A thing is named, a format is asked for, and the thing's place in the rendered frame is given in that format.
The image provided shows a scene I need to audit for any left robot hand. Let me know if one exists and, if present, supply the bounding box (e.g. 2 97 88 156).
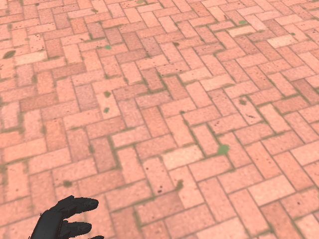
28 195 105 239

